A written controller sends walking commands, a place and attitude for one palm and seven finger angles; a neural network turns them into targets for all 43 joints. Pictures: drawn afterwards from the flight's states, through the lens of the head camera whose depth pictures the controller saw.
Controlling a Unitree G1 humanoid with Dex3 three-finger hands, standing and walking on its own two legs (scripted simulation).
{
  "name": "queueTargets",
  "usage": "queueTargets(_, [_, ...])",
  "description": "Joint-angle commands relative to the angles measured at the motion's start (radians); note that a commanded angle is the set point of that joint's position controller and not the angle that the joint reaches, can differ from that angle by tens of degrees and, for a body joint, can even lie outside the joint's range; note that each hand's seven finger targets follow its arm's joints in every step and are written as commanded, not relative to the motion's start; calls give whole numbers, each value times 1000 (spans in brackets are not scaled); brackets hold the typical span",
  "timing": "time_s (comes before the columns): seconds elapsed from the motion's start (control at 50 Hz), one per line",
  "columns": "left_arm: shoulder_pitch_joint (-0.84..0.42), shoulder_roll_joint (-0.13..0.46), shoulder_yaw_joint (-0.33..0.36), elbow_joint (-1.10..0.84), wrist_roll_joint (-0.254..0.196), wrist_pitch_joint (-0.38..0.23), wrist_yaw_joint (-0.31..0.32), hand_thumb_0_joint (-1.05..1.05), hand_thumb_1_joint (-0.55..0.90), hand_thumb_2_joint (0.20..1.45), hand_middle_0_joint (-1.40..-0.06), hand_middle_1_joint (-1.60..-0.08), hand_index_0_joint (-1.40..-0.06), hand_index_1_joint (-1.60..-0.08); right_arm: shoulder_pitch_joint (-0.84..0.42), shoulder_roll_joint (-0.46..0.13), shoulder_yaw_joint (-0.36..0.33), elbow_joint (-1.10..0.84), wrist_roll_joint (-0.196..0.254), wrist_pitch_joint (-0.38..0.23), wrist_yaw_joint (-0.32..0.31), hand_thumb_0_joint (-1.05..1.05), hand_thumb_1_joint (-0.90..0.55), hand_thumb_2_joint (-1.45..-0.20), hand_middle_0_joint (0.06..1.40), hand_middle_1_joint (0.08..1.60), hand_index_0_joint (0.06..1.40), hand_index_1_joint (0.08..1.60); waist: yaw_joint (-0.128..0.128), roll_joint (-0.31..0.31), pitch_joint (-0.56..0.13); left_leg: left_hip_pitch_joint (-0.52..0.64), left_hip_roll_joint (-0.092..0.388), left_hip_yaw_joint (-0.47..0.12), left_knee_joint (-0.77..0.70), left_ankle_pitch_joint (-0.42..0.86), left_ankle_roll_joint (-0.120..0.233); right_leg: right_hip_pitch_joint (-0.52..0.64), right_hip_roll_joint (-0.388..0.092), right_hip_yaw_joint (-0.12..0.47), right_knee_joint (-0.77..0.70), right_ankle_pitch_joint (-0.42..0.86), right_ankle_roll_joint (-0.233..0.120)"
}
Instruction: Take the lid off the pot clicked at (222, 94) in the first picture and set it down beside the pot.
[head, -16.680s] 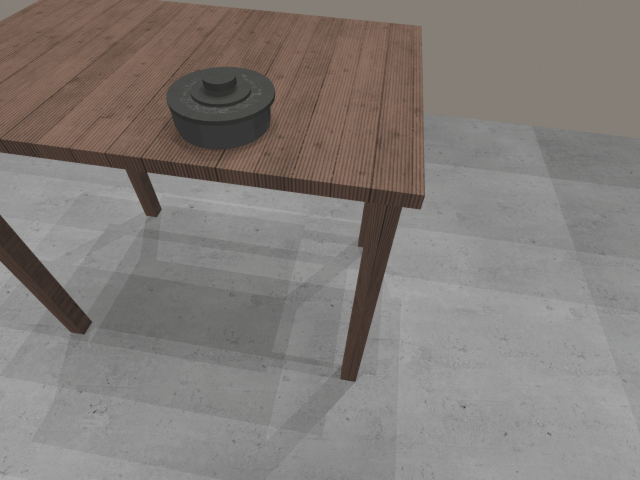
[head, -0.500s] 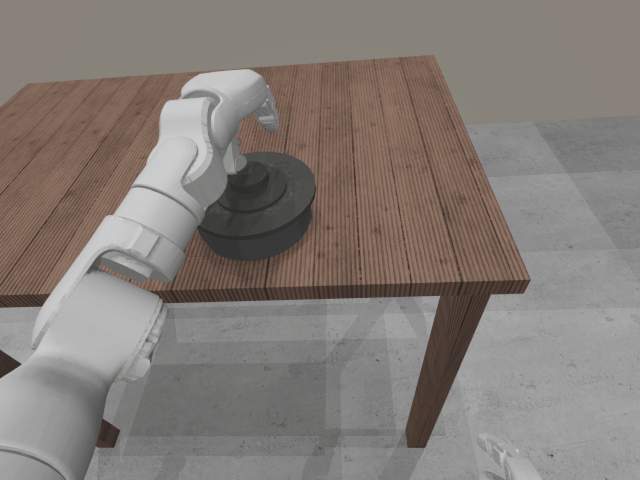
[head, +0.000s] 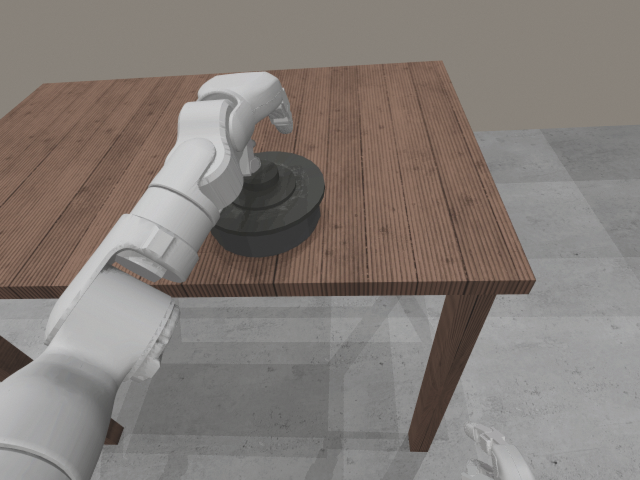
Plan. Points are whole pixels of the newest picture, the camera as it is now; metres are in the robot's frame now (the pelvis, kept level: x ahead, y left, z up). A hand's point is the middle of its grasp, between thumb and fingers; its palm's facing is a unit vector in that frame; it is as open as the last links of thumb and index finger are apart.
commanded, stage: lower the open fingers around the knob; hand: left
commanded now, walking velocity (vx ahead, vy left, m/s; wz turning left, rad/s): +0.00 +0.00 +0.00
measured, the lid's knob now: (259, 175) +0.48 +0.10 +0.15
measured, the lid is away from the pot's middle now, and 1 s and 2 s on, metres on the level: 0.00 0.00 0.01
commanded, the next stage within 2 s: close the fingers and squeeze the knob in 0.84 s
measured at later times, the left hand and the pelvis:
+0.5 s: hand (247, 171) +0.45 +0.11 +0.18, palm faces -0.27 -0.06 -0.96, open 9.9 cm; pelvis +0.00 -0.01 +0.00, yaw +0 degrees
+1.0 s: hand (245, 177) +0.44 +0.11 +0.18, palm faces -0.25 -0.08 -0.96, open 10.0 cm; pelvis +0.00 +0.00 +0.00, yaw +0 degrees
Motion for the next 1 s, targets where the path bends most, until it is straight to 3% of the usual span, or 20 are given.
queueTargets(0.0, [-504,185,108,-157,5,-7,30,0,-371,1655,-871,-81,-871,-81,-92,-106,-51,-154,-1,-43,-15,0,-900,-900,200,300,200,300,-14,-131,-330,113,8,-36,-29,213,6,119,38,-4,-46,257,-44])
queueTargets(0.02, [-512,247,154,-144,29,-7,31,0,-371,1655,-871,-81,-871,-81,-86,-103,-45,-147,-5,-46,-17,0,-900,-900,200,300,200,300,-3,-150,-360,103,8,-37,-32,221,5,150,38,1,-37,266,-43])
queueTargets(0.1, [-499,235,144,-146,11,-12,29,0,-371,1655,-871,-81,-871,-81,-71,-113,-54,-150,-3,-49,-24,0,-900,-900,200,300,200,300,-15,-156,-339,94,6,-31,-30,224,13,152,38,1,-51,292,-38])
queueTargets(0.12, [-511,285,178,-151,28,-15,28,0,-371,1655,-871,-81,-871,-81,-74,-106,-48,-151,-5,-56,-26,0,-900,-900,200,300,200,300,-3,-164,-366,91,5,-31,-33,220,13,177,36,9,-44,292,-36])
queueTargets(0.2, [-439,197,112,-186,4,-19,18,0,-371,1655,-871,-81,-871,-81,-69,-110,-62,-162,-2,-69,-18,0,-900,-900,200,300,200,300,-13,-121,-360,118,1,-33,-14,273,18,158,41,2,-45,332,-39])
queueTargets(0.26, [-448,249,144,-123,17,-9,15,0,-371,1655,-871,-81,-871,-81,-64,-115,-53,-142,2,-63,-28,0,-900,-900,200,300,200,300,-17,-169,-288,70,-1,-22,-28,193,20,139,41,6,-58,286,-31])
queueTargets(0.3, [-486,193,93,-190,-4,-23,16,0,-371,1655,-871,-81,-871,-81,-65,-114,-60,-151,5,-72,-28,0,-900,-900,200,300,200,300,-31,-101,-320,111,-3,-31,-22,206,20,120,43,0,-56,279,-38])
queueTargets(0.36, [-506,257,141,-210,14,-27,23,0,-371,1655,-871,-81,-871,-81,-61,-109,-58,-141,-1,-85,-31,0,-900,-900,200,300,200,300,-21,-108,-386,141,-4,-42,-11,243,20,146,44,8,-41,309,-37])
queueTargets(0.4, [-457,187,94,-180,-1,-24,21,0,-371,1655,-871,-81,-871,-81,-47,-116,-65,-138,1,-81,-26,0,-900,-900,200,300,200,300,-33,-98,-356,142,-1,-43,-6,262,20,114,48,-3,-49,313,-41])
queueTargets(0.44, [-457,230,130,-163,16,-19,25,0,-371,1655,-871,-81,-871,-81,-52,-114,-60,-130,-1,-78,-24,0,-900,-900,200,300,200,300,-23,-129,-348,129,1,-41,-12,243,17,120,47,0,-44,302,-38])
queueTargets(0.5, [-416,162,85,-143,-2,-13,22,0,-371,1655,-871,-81,-871,-81,-52,-119,-64,-131,1,-66,-23,0,-900,-900,200,300,200,300,-34,-132,-319,125,2,-40,-10,257,17,103,47,-10,-50,312,-41])
queueTargets(0.54, [-444,244,146,-170,20,-16,29,0,-371,1655,-871,-81,-871,-81,-61,-115,-57,-132,-5,-67,-25,0,-900,-900,200,300,200,300,-17,-132,-371,131,1,-41,-7,274,17,144,44,2,-36,339,-39])
queueTargets(0.58, [-427,187,100,-126,19,-7,28,0,-371,1655,-871,-81,-871,-81,-61,-108,-54,-126,-3,-64,-24,0,-900,-900,200,300,200,300,-25,-136,-333,126,0,-41,-3,280,16,117,47,-4,-38,336,-39])
queueTargets(0.64, [-364,233,147,-99,20,-4,30,0,-371,1655,-871,-81,-871,-81,-66,-114,-52,-134,-3,-52,-25,0,-900,-900,200,300,200,300,-13,-170,-318,87,2,-30,-11,248,15,143,42,0,-39,333,-35])
queueTargets(0.7, [-359,172,100,-171,7,-10,28,0,-371,1655,-871,-81,-871,-81,-73,-114,-59,-151,-1,-46,-20,0,-900,-900,200,300,200,300,-21,-118,-340,119,5,-34,-4,284,14,130,43,-5,-40,337,-41])
queueTargets(0.74, [-346,272,179,-174,23,-9,35,0,-371,1655,-871,-81,-871,-81,-79,-112,-53,-151,-5,-46,-21,0,-900,-900,200,300,200,300,-2,-135,-364,111,3,-33,1,285,15,169,43,3,-32,352,-39])
queueTargets(0.8, [-339,166,95,-175,2,-4,32,0,-371,1655,-871,-81,-871,-81,-84,-109,-58,-155,2,-39,-17,0,-900,-900,200,300,200,300,-23,-126,-300,110,7,-35,-3,273,14,110,46,-10,-48,319,-42])
queueTargets(0.92, [-372,250,154,-152,28,-3,48,0,-371,1655,-871,-81,-871,-81,-78,-111,-49,-147,0,-34,-30,0,-900,-900,200,300,200,300,-11,-133,-331,96,7,-34,-13,223,9,133,45,-4,-38,277,-41])
queueTargets(0.94, [-362,220,128,-145,26,-2,46,0,-221,1251,-813,-81,-813,-81,-83,-109,-47,-150,-1,-36,-30,0,-900,-900,200,300,200,300,-12,-136,-326,94,5,-35,-11,231,11,131,46,-4,-37,287,-40])
queueTargets(0.98, [-364,195,106,-149,24,2,45,0,-200,1247,-827,-81,-827,-81,-86,-108,-47,-149,2,-34,-28,0,-900,-900,200,300,200,300,-16,-130,-323,100,8,-37,-9,237,8,118,46,-6,-33,283,-41])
